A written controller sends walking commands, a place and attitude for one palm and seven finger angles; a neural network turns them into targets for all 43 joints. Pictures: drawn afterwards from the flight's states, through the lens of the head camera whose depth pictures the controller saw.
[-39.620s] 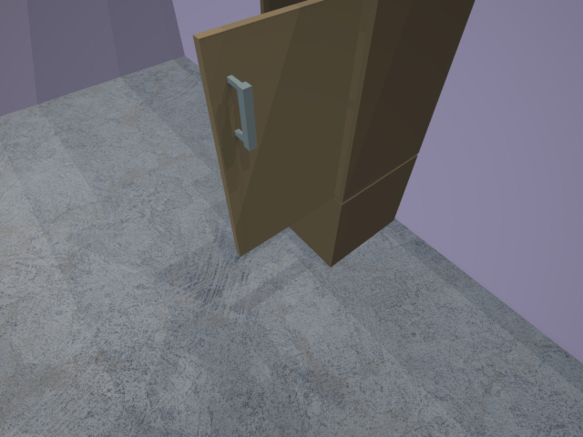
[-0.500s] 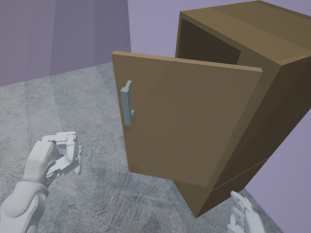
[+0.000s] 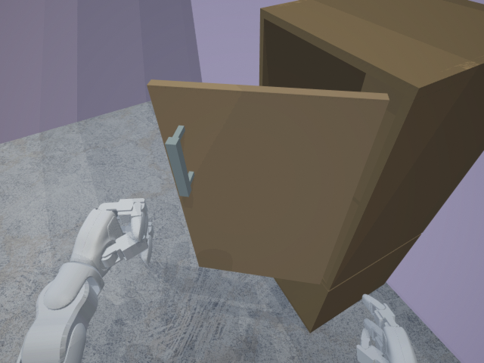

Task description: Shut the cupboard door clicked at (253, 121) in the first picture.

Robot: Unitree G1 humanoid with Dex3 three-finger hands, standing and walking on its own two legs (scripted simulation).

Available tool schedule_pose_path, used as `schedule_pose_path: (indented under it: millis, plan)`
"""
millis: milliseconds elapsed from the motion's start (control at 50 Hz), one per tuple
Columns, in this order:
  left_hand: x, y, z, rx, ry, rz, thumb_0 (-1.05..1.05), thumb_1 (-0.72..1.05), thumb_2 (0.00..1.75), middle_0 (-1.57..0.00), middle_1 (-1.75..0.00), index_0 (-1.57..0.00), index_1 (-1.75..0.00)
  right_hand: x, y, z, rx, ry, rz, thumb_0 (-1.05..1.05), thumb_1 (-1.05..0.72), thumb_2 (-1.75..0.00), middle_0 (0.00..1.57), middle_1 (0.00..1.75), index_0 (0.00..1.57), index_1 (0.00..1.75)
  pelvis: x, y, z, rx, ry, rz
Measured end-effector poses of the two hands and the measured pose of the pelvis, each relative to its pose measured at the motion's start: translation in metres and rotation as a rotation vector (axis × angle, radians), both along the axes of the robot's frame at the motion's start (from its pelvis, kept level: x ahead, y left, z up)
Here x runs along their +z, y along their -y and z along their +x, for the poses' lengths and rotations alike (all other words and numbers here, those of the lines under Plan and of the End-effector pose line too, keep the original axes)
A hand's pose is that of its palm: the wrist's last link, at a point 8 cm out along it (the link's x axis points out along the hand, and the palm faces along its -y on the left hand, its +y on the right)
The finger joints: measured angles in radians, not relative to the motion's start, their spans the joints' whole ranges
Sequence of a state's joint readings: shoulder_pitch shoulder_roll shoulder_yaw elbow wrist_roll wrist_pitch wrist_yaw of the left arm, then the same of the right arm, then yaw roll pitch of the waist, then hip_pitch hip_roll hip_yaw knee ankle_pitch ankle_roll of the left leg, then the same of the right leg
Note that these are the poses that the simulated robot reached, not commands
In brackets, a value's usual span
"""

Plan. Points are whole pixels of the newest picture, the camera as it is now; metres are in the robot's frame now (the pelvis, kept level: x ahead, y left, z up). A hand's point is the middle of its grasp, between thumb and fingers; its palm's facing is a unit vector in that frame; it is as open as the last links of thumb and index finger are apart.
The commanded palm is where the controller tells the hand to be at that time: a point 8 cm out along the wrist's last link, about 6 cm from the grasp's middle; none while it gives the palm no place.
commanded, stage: bring the fist close to the handle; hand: left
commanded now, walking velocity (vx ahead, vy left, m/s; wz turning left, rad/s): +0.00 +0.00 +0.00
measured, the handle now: (182, 162) +0.42 +0.15 +0.12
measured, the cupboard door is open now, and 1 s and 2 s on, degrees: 51 51 35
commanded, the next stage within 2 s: push the door shut along its arc in 1.04 s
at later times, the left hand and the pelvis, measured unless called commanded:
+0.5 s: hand (168, 209) +0.30 +0.14 +0.13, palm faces -0.05 -1.00 -0.05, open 3.1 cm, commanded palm +0.29 +0.18 +0.13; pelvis +0.01 -0.01 +0.00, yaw +0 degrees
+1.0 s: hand (187, 211) +0.31 +0.12 +0.12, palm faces -0.08 -1.00 -0.05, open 3.1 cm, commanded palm +0.30 +0.16 +0.13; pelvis +0.01 -0.01 +0.00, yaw -1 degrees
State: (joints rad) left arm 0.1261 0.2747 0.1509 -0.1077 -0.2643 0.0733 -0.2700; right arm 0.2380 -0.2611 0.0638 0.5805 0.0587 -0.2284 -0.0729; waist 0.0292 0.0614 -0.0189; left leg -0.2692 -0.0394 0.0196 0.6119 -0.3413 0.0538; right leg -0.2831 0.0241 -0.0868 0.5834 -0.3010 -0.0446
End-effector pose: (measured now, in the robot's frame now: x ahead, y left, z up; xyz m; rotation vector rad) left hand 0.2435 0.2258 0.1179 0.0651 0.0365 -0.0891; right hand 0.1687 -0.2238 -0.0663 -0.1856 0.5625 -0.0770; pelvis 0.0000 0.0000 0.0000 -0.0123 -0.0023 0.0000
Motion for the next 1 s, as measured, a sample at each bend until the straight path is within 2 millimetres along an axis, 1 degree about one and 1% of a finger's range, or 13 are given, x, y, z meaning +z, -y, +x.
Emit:
schedule_pose_path:
  millis: [60, 160, 200, 240, 340, 400, 540, 580, 640, 700, 760, 860, 1000]
  plan:
    - [-0.002, 0.008, 0.006, -0.007, -0.005, 0.002, 0.01, 0.90, 0.90, -1.30, -1.50, -1.30, -1.50, -0.001, 0.005, 0.000, -0.013, -0.009, -0.004, 0.02, -0.90, -0.90, 0.20, 0.30, 0.21, 0.30, 0.000, 0.003, 0.003, -0.008, -0.005, 0.006]
    - [0.016, 0.005, 0.013, 0.049, 0.111, -0.009, 0.02, 0.89, 0.90, -1.30, -1.50, -1.30, -1.50, 0.000, 0.010, 0.002, -0.011, -0.017, -0.008, 0.02, -0.90, -0.90, 0.20, 0.29, 0.20, 0.30, 0.000, 0.008, 0.008, -0.011, -0.008, 0.009]
    - [0.019, 0.004, 0.016, 0.063, 0.128, -0.006, 0.01, 0.89, 0.90, -1.30, -1.50, -1.30, -1.50, 0.000, 0.012, 0.003, -0.008, -0.020, -0.006, 0.02, -0.90, -0.90, 0.20, 0.29, 0.20, 0.30, 0.000, 0.009, 0.009, -0.009, -0.008, 0.009]
    - [0.017, 0.006, 0.017, 0.058, 0.106, -0.002, 0.01, 0.90, 0.90, -1.30, -1.50, -1.30, -1.50, -0.001, 0.013, 0.005, -0.008, -0.021, -0.001, 0.02, -0.90, -0.90, 0.20, 0.29, 0.20, 0.30, 0.000, 0.010, 0.010, -0.008, -0.009, 0.007]
    - [0.001, 0.022, 0.019, 0.004, 0.010, -0.008, 0.01, 0.90, 0.90, -1.30, -1.50, -1.30, -1.50, -0.002, 0.015, 0.009, -0.017, -0.021, 0.002, 0.02, -0.90, -0.90, 0.20, 0.29, 0.20, 0.30, -0.001, 0.009, 0.009, -0.007, -0.011, 0.007]
    - [-0.001, 0.027, 0.025, 0.003, 0.018, -0.015, 0.01, 0.90, 0.90, -1.30, -1.50, -1.30, -1.50, -0.002, 0.015, 0.009, -0.018, -0.028, -0.003, 0.02, -0.90, -0.90, 0.20, 0.29, 0.20, 0.30, -0.001, 0.010, 0.008, -0.007, -0.011, 0.010]
    - [0.017, 0.034, 0.051, 0.025, 0.112, -0.023, 0.01, 0.89, 0.90, -1.30, -1.50, -1.30, -1.50, -0.005, 0.011, 0.006, -0.009, -0.056, 0.003, 0.02, -0.90, -0.90, 0.20, 0.29, 0.20, 0.30, -0.001, 0.011, 0.006, -0.002, -0.010, 0.010]
    - [0.016, 0.041, 0.059, 0.004, 0.091, -0.021, 0.01, 0.90, 0.90, -1.30, -1.50, -1.30, -1.50, -0.007, 0.010, 0.004, -0.014, -0.068, 0.011, 0.02, -0.90, -0.90, 0.20, 0.29, 0.20, 0.30, -0.001, 0.010, 0.006, -0.003, -0.012, 0.010]
    - [0.007, 0.053, 0.070, -0.027, 0.029, -0.022, 0.01, 0.90, 0.90, -1.30, -1.50, -1.30, -1.50, -0.011, 0.009, 0.000, -0.026, -0.090, 0.021, 0.02, -0.90, -0.90, 0.20, 0.29, 0.20, 0.30, 0.000, 0.008, 0.007, -0.008, -0.017, 0.012]
    - [0.000, 0.060, 0.076, -0.032, -0.007, -0.033, 0.01, 0.90, 0.90, -1.30, -1.50, -1.30, -1.50, -0.013, 0.009, -0.004, -0.040, -0.108, 0.027, 0.02, -0.90, -0.90, 0.20, 0.29, 0.20, 0.30, 0.001, 0.007, 0.009, -0.019, -0.021, 0.015]
    - [0.005, 0.060, 0.075, -0.008, 0.028, -0.039, 0.01, 0.90, 0.90, -1.30, -1.50, -1.30, -1.50, -0.012, 0.010, -0.007, -0.050, -0.113, 0.032, 0.02, -0.90, -0.90, 0.20, 0.29, 0.20, 0.30, 0.001, 0.007, 0.013, -0.033, -0.022, 0.018]
    - [0.017, 0.053, 0.066, 0.027, 0.104, -0.028, 0.01, 0.90, 0.90, -1.30, -1.50, -1.30, -1.50, -0.011, 0.010, -0.006, -0.039, -0.117, 0.037, 0.02, -0.90, -0.90, 0.20, 0.29, 0.20, 0.30, 0.002, 0.007, 0.016, -0.031, -0.011, 0.017]
    - [0.002, 0.054, 0.053, 0.010, 0.015, -0.010, 0.01, 0.90, 0.90, -1.30, -1.50, -1.30, -1.50, -0.009, 0.009, 0.002, -0.024, -0.112, 0.027, 0.02, -0.90, -0.90, 0.20, 0.29, 0.20, 0.30, 0.002, 0.006, 0.012, -0.019, 0.001, 0.013]
